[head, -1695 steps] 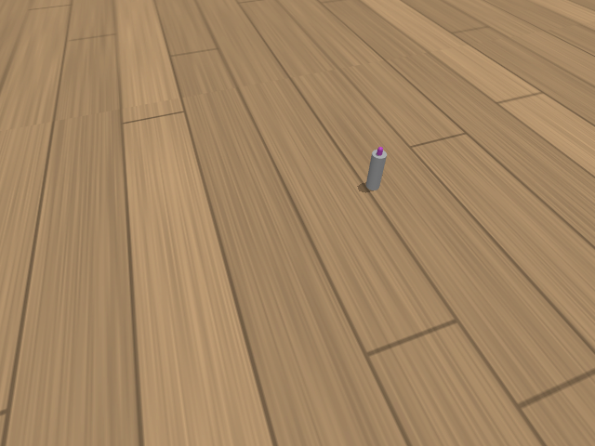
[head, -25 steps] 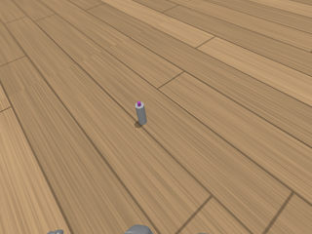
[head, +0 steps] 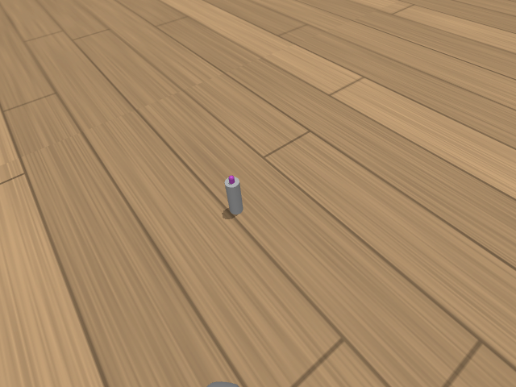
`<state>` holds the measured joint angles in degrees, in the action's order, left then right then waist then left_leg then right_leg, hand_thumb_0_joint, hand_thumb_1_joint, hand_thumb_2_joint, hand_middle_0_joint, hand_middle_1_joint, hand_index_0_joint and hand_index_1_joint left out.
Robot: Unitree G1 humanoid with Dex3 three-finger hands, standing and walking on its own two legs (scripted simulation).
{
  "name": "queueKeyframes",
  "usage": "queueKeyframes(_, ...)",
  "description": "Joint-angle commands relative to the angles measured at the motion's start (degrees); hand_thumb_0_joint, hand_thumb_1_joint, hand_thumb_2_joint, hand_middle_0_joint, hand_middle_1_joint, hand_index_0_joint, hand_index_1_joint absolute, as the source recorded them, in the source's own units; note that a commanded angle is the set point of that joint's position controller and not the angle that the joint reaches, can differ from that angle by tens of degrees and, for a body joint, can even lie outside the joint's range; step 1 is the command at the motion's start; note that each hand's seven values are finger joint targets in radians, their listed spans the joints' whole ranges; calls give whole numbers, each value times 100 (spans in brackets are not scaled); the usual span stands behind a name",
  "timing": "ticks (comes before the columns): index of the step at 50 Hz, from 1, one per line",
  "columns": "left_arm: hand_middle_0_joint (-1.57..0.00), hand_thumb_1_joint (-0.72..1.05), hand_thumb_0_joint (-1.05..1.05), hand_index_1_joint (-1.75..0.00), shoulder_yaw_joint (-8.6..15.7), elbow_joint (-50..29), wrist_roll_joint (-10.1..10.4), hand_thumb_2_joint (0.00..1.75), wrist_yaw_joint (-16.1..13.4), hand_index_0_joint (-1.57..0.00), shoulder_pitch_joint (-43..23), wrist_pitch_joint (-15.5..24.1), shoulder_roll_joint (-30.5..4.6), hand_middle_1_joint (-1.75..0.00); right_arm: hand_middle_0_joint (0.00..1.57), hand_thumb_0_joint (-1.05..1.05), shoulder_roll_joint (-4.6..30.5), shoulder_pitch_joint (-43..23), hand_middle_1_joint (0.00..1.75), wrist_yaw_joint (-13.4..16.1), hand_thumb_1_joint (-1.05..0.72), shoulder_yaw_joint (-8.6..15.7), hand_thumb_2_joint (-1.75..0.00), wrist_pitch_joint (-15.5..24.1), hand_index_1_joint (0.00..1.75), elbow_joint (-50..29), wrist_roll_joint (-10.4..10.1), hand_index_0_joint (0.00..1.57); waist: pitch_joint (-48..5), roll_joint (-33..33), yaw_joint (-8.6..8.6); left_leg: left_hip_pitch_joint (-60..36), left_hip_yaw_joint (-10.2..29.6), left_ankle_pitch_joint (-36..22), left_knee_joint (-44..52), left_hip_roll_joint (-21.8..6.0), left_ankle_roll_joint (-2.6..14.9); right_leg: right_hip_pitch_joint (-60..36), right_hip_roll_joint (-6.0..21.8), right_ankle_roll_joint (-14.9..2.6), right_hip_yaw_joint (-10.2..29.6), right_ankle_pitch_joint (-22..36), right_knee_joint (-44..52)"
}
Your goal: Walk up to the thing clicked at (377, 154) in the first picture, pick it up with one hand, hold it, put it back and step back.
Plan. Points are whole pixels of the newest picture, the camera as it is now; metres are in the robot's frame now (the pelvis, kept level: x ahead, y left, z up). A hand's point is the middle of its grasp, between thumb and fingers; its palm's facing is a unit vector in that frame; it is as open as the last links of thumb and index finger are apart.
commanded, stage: step back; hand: left
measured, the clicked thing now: (233, 193) +1.00 +0.21 -0.64
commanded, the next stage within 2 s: stand in 0.44 s
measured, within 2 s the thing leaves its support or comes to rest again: neither
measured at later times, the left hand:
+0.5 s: hand (113, 383) +0.14 +0.29 -0.15, palm faces +0.00 -0.94 -0.34, open 7.4 cm
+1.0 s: hand out of the picture +0.12 +0.28 -0.13, palm faces -0.04 -0.94 -0.34, open 7.4 cm
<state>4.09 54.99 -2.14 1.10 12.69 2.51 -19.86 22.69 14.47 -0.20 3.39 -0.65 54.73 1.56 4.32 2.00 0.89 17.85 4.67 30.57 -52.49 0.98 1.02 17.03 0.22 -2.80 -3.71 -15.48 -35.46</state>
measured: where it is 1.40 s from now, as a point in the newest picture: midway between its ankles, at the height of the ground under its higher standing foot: outside the picture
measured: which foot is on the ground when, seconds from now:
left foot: up 0.00-0.22, down 0.24-1.00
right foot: down 0.00-1.00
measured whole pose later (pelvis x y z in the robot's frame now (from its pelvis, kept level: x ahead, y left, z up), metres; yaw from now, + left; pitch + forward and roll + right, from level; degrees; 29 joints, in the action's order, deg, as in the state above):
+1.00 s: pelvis +0.04 +0.03 +0.02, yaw +0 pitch -3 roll +0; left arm -0.5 66.0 -0.4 0.6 5.8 1.6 -20.3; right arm 19.7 4.8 -1.2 0.7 0.6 65.9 0.7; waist 3.8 0.0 -0.2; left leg 7.6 -1.5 8.1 -18.2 -2.0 -1.3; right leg 6.2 1.8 1.0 -2.4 -9.8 -18.5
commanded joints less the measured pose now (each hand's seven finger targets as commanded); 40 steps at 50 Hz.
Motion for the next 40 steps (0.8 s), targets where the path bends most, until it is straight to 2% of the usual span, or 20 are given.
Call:
queueKeyframes(1,-20,90,0,-30,369,-452,55,90,-163,-20,-228,189,-1635,-30,20,0,961,187,30,48,-90,231,-90,172,30,-227,-41,20,81,-584,7,857,430,-536,-246,-211,5,-183,1513,-670,2093,-1083,2020)
queueKeyframes(5,-20,90,0,-30,329,-484,47,90,-177,-20,-417,181,-1613,-30,20,0,865,179,30,24,-90,203,-90,132,30,-138,-6,20,-234,-969,-17,417,-63,-646,689,-290,-132,-197,1466,-727,1419,310,1617)
queueKeyframes(7,-20,90,0,-30,271,-513,66,90,-179,-20,-524,133,-1557,-30,20,0,811,19,30,31,-90,187,-90,150,30,-115,4,20,-324,-1128,-7,40,-402,-790,1249,-256,-135,-126,1405,-662,1154,1062,1336)
queueKeyframes(9,-20,90,0,-30,218,-461,123,90,-190,-20,-469,67,-1568,-30,20,0,796,-90,30,58,-90,182,-90,157,30,-72,6,20,-415,-1121,-33,-365,-630,-1341,1714,-179,-121,-1,1252,-511,961,1728,893)
queueKeyframes(10,-20,90,0,-30,194,-471,147,90,-190,-20,-568,27,-1549,-30,20,0,771,-6,30,72,-90,177,-90,163,30,9,9,20,-513,-1081,-137,-683,-698,-1771,2098,-131,-87,87,1201,-431,886,1831,668)
queueKeyframes(11,-20,90,0,-30,162,-456,156,90,-200,-20,-481,-16,-1463,-30,20,0,781,-68,30,95,-90,175,-90,185,30,31,6,20,-516,-890,-120,-786,-601,-2211,2496,-147,-43,-4,1056,-286,810,2050,381)
queueKeyframes(12,-20,90,0,-30,133,-465,174,90,-216,-20,-463,-33,-1354,-30,20,0,903,-110,30,122,-90,205,-90,206,30,53,24,20,-705,-634,-112,-891,-252,-2898,2501,-446,90,-79,935,-125,715,2129,138)
queueKeyframes(13,-20,90,0,-30,91,-502,214,90,-212,-20,-391,-44,-1213,-30,20,0,1142,-142,30,156,-90,241,-90,240,30,32,45,20,-950,-146,-48,-928,445,-3449,2630,-1082,320,-88,689,29,626,1654,-167)
queueKeyframes(14,-20,90,0,-30,67,-403,284,90,-209,-20,-361,-88,-1173,-30,20,0,1352,-644,30,144,-90,220,-90,248,30,-65,-9,20,-874,220,108,-359,940,-3125,2756,-1474,719,-287,178,174,344,329,-325)
queueKeyframes(15,-20,90,0,-30,78,-239,255,90,-235,-20,-350,-123,-1241,-30,20,0,1412,-931,30,122,-90,227,-90,224,30,-56,-44,20,-777,385,132,39,935,-2698,2791,-1603,896,-666,155,142,330,-351,-217)
queueKeyframes(16,-20,90,0,-30,69,-140,222,90,-242,-20,-307,-100,-1244,-30,20,0,1279,-1063,30,110,-90,172,-90,203,30,-6,-41,20,-687,328,191,152,734,-2691,2706,-1479,755,-859,203,131,418,-254,117)
queueKeyframes(18,-20,90,0,-30,120,-102,178,90,-220,-20,-414,-31,-1421,-30,20,0,1087,-1035,30,109,-90,89,-90,200,30,36,-54,20,-886,145,89,-10,195,-2950,2382,-991,340,-1028,547,37,669,1018,503)
queueKeyframes(20,-20,90,0,-30,124,-58,210,90,-204,-20,-528,-21,-1513,-30,20,0,1000,-939,30,119,-90,63,-90,202,30,152,-81,20,-940,116,-7,-266,42,-2846,2344,-825,171,-911,747,-58,874,1431,525)
queueKeyframes(21,-20,90,0,-30,91,-21,212,90,-206,-20,-534,-23,-1476,-30,20,0,994,-1035,30,112,-90,61,-90,197,30,201,-74,20,-915,137,17,-456,44,-2915,2384,-849,180,-765,743,-49,842,1485,553)
queueKeyframes(22,-20,90,0,-30,-107,170,231,90,-156,-20,-555,-41,-1144,-30,20,0,1000,-960,30,65,-90,-2,-90,241,30,246,-117,20,-891,240,-21,-555,214,-2617,2789,-890,159,-787,685,11,742,1021,837)
queueKeyframes(26,-20,90,0,-30,-150,305,222,90,-133,-20,-802,-19,-1215,-30,20,0,961,-1159,30,41,-90,-29,-90,320,30,361,-106,20,-848,102,-38,-931,151,-3470,2985,-967,104,-1000,672,113,656,1505,1084)
queueKeyframes(29,-20,90,0,-30,-181,436,204,90,-129,-20,-884,-31,-1241,-30,20,0,977,-1199,30,44,-90,-38,-90,330,30,462,-120,20,-713,38,-51,-1113,114,-3556,3183,-991,59,-1012,681,153,628,1472,1301)
queueKeyframes(32,-20,90,0,-30,-200,509,197,90,-122,-20,-958,-12,-1204,-30,20,0,963,-1265,30,43,-90,-41,-90,336,30,503,-119,20,-715,-9,-56,-1184,48,-3496,3359,-976,32,-1136,714,189,633,1493,1498)
queueKeyframes(35,-20,90,0,-30,-206,589,179,90,-116,-20,-1022,3,-1235,-30,20,0,887,-1332,30,24,-90,-51,-90,298,30,536,-120,20,-559,-160,-81,-1077,-20,-2949,3527,-900,0,-1092,742,214,674,1191,1744)
queueKeyframes(40,-20,90,0,-30,-227,669,160,90,-111,-20,-1028,19,-1246,-30,20,0,863,-1386,30,-7,-90,-53,-90,277,30,625,-121,20,-508,-179,-78,-1170,-39,-2465,3695,-861,-57,-956,771,220,732,738,2033)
